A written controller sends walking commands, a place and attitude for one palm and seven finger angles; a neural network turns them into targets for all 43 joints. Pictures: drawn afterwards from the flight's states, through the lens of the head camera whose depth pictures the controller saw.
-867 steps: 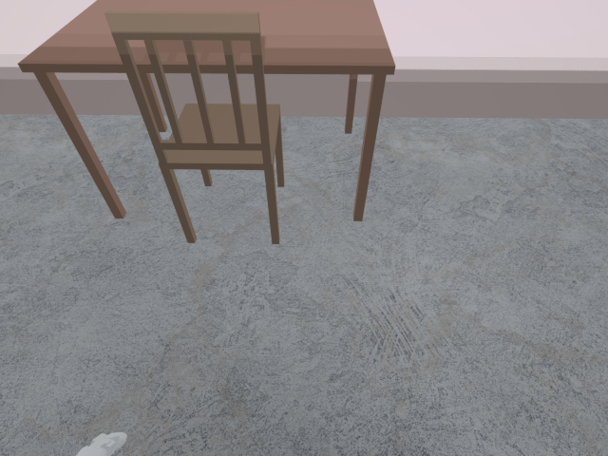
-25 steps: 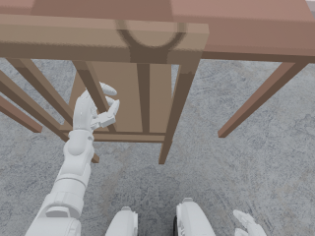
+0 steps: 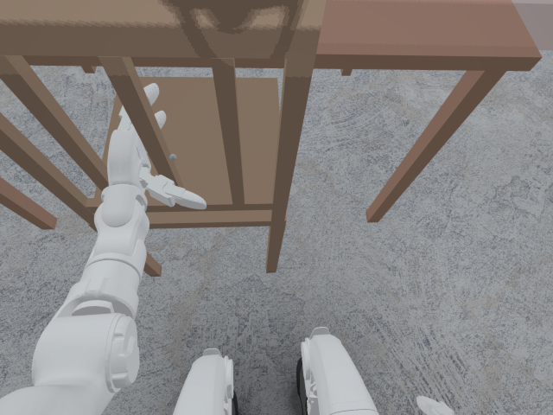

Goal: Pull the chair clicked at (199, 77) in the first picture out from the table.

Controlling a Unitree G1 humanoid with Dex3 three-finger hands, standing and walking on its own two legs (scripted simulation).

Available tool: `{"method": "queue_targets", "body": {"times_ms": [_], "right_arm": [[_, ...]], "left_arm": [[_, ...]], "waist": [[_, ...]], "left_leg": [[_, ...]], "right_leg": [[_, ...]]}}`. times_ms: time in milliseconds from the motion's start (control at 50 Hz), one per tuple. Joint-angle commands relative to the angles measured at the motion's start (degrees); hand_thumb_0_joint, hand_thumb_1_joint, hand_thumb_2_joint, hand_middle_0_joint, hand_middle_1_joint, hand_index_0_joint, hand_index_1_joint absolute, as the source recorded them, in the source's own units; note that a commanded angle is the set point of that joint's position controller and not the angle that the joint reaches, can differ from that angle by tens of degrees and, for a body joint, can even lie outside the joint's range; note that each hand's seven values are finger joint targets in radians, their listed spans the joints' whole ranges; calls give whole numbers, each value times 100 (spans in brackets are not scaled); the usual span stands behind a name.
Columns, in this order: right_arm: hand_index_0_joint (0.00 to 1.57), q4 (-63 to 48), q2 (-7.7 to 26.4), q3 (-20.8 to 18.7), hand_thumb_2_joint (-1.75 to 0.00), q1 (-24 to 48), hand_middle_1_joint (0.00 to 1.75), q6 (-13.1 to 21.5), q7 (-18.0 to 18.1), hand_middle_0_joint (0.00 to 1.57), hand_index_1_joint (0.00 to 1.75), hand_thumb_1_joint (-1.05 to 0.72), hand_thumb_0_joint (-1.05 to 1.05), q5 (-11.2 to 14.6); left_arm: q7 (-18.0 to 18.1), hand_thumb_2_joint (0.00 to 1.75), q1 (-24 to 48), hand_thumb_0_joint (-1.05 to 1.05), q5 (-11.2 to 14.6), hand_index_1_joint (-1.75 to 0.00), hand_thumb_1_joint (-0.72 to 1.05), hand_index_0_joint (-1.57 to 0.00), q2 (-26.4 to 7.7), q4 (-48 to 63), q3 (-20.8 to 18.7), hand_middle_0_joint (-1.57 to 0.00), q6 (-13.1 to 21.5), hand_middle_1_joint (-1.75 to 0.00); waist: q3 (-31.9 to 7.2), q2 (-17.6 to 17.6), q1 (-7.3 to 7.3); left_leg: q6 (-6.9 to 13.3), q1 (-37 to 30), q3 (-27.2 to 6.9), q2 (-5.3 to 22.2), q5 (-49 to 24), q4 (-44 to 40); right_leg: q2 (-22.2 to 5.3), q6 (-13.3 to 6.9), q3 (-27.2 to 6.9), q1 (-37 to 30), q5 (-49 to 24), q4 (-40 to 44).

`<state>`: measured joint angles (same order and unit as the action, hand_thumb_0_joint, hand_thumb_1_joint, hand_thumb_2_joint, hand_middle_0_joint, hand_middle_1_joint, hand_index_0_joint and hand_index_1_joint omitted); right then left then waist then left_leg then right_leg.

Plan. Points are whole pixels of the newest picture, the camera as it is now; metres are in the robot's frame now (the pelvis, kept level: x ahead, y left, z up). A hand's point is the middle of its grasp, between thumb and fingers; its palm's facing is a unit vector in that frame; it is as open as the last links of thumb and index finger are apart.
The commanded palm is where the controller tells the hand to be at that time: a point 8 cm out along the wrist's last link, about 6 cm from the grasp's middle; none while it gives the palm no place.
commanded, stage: open the thumb and straighten the fingers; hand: left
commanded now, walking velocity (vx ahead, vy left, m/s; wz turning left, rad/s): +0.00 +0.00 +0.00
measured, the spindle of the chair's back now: (157, 149) +0.48 +0.14 +0.04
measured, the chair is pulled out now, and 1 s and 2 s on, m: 0.03 0.03 0.03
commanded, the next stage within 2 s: draw the fingers out of the gap in 0.08 s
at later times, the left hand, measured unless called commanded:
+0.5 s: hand (166, 179) +0.44 +0.13 +0.03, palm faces -0.03 -1.00 -0.02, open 17.5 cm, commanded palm +0.40 +0.18 +0.03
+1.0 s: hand (166, 236) +0.36 +0.12 +0.03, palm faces -0.06 -1.00 -0.03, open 17.5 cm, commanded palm +0.33 +0.18 +0.03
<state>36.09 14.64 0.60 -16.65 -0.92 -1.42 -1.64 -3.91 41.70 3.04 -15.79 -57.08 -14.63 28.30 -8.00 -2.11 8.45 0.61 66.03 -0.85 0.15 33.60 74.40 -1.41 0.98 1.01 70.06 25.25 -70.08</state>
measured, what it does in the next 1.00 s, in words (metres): stands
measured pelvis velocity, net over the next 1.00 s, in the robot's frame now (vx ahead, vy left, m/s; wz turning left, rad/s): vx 0.03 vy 0.00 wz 0.01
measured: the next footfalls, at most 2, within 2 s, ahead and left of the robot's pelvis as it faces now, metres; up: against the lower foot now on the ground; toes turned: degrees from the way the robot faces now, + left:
none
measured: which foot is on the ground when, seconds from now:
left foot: down 0.00-1.00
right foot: down 0.00-1.00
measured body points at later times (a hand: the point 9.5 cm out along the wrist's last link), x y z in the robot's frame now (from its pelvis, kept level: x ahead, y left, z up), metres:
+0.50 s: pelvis +0.01 +0.00 +0.02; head +0.13 +0.01 +0.45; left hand +0.43 +0.18 +0.03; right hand +0.07 -0.25 -0.10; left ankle +0.01 +0.11 -0.62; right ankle +0.07 -0.13 -0.62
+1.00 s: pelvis +0.03 +0.00 +0.02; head +0.13 +0.01 +0.46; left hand +0.35 +0.18 +0.03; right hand +0.19 -0.24 -0.09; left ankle +0.01 +0.11 -0.62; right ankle +0.07 -0.13 -0.62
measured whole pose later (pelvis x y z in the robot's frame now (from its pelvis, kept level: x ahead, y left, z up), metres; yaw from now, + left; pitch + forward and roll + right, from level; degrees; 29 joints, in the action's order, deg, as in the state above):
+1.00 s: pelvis +0.03 +0.00 +0.02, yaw +1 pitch +22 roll -1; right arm 29.6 12.8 0.2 -11.4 0.0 -1.6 0.0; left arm -4.6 6.4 5.9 -8.2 -24.0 -1.9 26.2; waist -9.4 -1.0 2.2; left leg 0.4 57.0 -1.2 -0.3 34.8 70.1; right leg -1.8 0.9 1.4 61.3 27.4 -67.1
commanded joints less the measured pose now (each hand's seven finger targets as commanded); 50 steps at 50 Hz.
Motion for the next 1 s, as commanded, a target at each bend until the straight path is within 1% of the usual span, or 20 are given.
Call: {"method": "queue_targets", "body": {"times_ms": [0, 60, 140, 160, 200, 240, 360, 400, 460, 540, 600, 620, 700, 720, 760, 820, 840, 860, 940, 980], "right_arm": [[20, -403, 923, -286, -90, -619, 30, 188, 65, 20, 30, -90, 0, -37], [20, -424, 944, -285, -90, -687, 30, 195, 36, 20, 30, -90, 0, -46], [20, -410, 977, -271, -90, -764, 30, 157, 40, 20, 30, -90, 0, -33], [20, -440, 1029, -278, -90, -754, 30, 159, 67, 20, 30, -90, 0, -29], [20, -483, 984, -307, -90, -808, 30, 176, 69, 20, 30, -90, 0, -37], [20, -527, 968, -314, -90, -806, 30, 163, 28, 20, 30, -90, 0, -34], [20, -698, 920, -346, -90, -660, 30, 29, -52, 20, 30, -90, 0, 78], [20, -772, 888, -365, -90, -579, 30, 33, -44, 20, 30, -90, 0, 85], [20, -866, 808, -376, -90, -470, 30, 104, -40, 20, 30, -90, 0, 79], [20, -857, 759, -396, -90, -318, 30, 194, -39, 20, 30, -90, 0, 74], [20, -810, 769, -393, -90, -207, 30, 204, -24, 20, 30, -90, 0, 92], [20, -838, 776, -399, -90, -159, 30, 212, -13, 20, 30, -90, 0, 99], [20, -980, 742, -433, -90, -18, 30, 234, 25, 20, 30, -90, 0, 140], [20, -1042, 734, -437, -90, 7, 30, 240, 22, 20, 30, -90, 0, 154], [20, -1103, 705, -433, -90, 56, 30, 245, 30, 20, 30, -90, 0, 162], [20, -1139, 680, -404, -90, 167, 30, 238, 53, 20, 30, -90, 0, 174], [20, -1153, 688, -394, -90, 190, 30, 251, 70, 20, 30, -90, 0, 164], [20, -1189, 657, -382, -90, 238, 30, 263, 60, 20, 30, -90, 0, 161], [20, -1305, 616, -386, -90, 345, 30, 321, 53, 20, 30, -90, 0, 138], [20, -1328, 589, -374, -90, 375, 30, 355, 52, 20, 30, -90, 0, 146]], "left_arm": [[38, 20, 2400, 0, 26, 0, -55, 0, -1170, 773, -299, 0, 475, 0], [-53, 20, 2405, 0, 6, 0, -55, 0, -1080, 666, -220, 0, 508, 0], [-130, 20, 2511, 0, 45, 0, -55, 0, -1151, 459, -247, 0, 454, 0], [-81, 20, 3411, 0, 59, 0, -55, 0, -1450, 1187, -304, 0, 522, 0], [-59, 20, 2879, 0, 58, 0, -55, 0, -1383, 1178, -368, 0, 542, 0], [-64, 20, 2258, 0, 160, 0, -55, 0, -1108, 1317, -245, 0, 506, 0], [-126, 20, 624, 0, 245, 0, -55, 0, -534, 1321, 52, 0, 183, 0], [-68, 20, 546, 0, 295, 0, -55, 0, -537, 1836, 50, 0, 239, 0], [23, 20, 213, 0, 340, 0, -55, 0, -467, 2700, 124, 0, 487, 0], [24, 20, -299, 0, 296, 0, -55, 0, -270, 3202, 430, 0, 696, 0], [-73, 20, -467, 0, 249, 0, -55, 0, -43, 3073, 705, 0, 622, 0], [-118, 20, -507, 0, 251, 0, -55, 0, -22, 3143, 756, 0, 586, 0], [-241, 20, -1035, 0, 402, 0, -55, 0, 281, 3699, 1034, 0, 382, 0], [-250, 20, -1314, 0, 446, 0, -55, 0, 285, 3898, 1049, 0, 334, 0], [-254, 20, -1713, 0, 515, 0, -55, 0, 347, 4085, 1095, 0, 216, 0], [-157, 20, -1921, 0, 454, 0, -55, 0, 281, 4108, 1058, 0, 136, 0], [-98, 20, -2011, 0, 403, 0, -55, 0, 127, 4131, 921, 0, 152, 0], [-73, 20, -2128, 0, 376, 0, -55, 0, 247, 4212, 1022, 0, 151, 0], [-2, 20, -2610, 0, 345, 0, -55, 0, 151, 4731, 970, 0, 232, 0], [-57, 20, -2816, 0, 381, 0, -55, 0, 230, 4966, 1081, 0, 229, 0]], "waist": [[-2651, 80, 127], [-2739, -138, 82], [-2555, 1, 153], [-2890, -205, 249], [-3289, -518, 31], [-3430, -435, -29], [-2483, 156, -184], [-2542, 213, -214], [-2735, -54, -316], [-2548, -122, -284], [-2158, -30, -193], [-2110, -172, -228], [-2518, -300, -348], [-2623, -332, -431], [-2689, -150, -455], [-2279, 286, -404], [-2191, 362, -454], [-2198, 241, -466], [-2424, 99, -594], [-2468, 77, -581]], "left_leg": [[66, -745, 2, -139, -1036, -1041], [53, -907, -31, -128, -1071, -1085], [72, -756, -26, -119, -905, -1089], [89, -1037, -53, -92, -986, -1124], [24, -1530, -86, -107, -1445, -1194], [-20, -1780, -109, -66, -1899, -1217], [-1, -1351, 28, -55, -1671, -1470], [19, -1371, 82, -71, -1633, -1482], [-13, -1707, 84, -71, -2099, -1482], [-38, -1886, 50, -40, -2301, -1391], [-49, -1808, -20, -30, -2026, -1385], [-58, -1825, -25, -41, -1979, -1399], [-114, -2320, -88, -17, -2645, -1404], [-141, -2439, -114, -11, -2843, -1427], [-128, -2435, -114, -8, -3039, -1407], [-54, -1950, -73, -49, -2426, -1393], [-44, -1800, -69, -65, -2322, -1382], [-34, -1790, -31, -80, -2224, -1366], [-31, -1846, -4, -100, -2392, -1309], [-39, -1902, -7, -96, -2478, -1298]], "right_leg": [[170, -225, -28, -2139, -457, 901], [178, -260, 8, -2000, -420, 864], [192, -254, -7, -1932, -282, 913], [174, -219, -40, -1993, -355, 958], [196, -262, 13, -2141, -657, 918], [222, -275, 84, -2207, -1001, 860], [227, -278, 122, -2421, -987, 1096], [217, -258, 72, -2591, -1038, 1161], [202, -275, 67, -2743, -1470, 1085], [180, -273, 83, -2584, -1600, 1018], [164, -269, 134, -2305, -1288, 1022], [156, -287, 137, -2264, -1217, 1023], [128, -300, 205, -2338, -1518, 957], [125, -306, 217, -2427, -1605, 951], [123, -285, 230, -2563, -1778, 945], [118, -250, 205, -2615, -1627, 980], [110, -261, 184, -2651, -1581, 949], [105, -256, 159, -2618, -1529, 954], [84, -283, 126, -2809, -1700, 889], [80, -281, 119, -2858, -1797, 887]]}}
